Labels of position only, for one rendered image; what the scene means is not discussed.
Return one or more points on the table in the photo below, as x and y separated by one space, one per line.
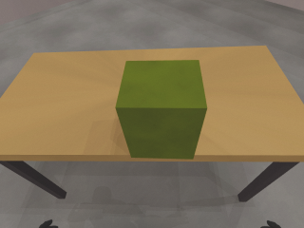
61 107

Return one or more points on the carton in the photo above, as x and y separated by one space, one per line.
161 107

